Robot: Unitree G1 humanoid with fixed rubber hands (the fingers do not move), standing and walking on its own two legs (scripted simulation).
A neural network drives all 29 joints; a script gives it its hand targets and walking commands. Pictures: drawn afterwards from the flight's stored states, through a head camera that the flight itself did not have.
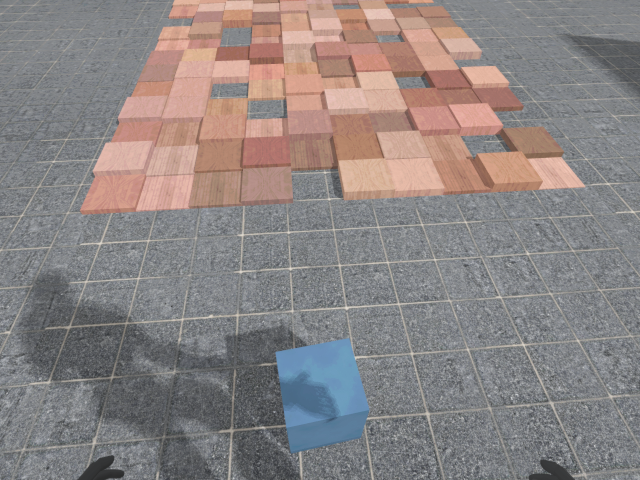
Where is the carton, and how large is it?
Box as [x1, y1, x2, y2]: [275, 338, 368, 453]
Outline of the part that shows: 348,338 275,352 285,422 291,453 360,437 368,412 368,406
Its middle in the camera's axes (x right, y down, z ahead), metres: +0.01 +0.44 +1.11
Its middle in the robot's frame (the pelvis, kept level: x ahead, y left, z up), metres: +0.45 +0.01 -0.66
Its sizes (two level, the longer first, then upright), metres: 0.210 0.200 0.250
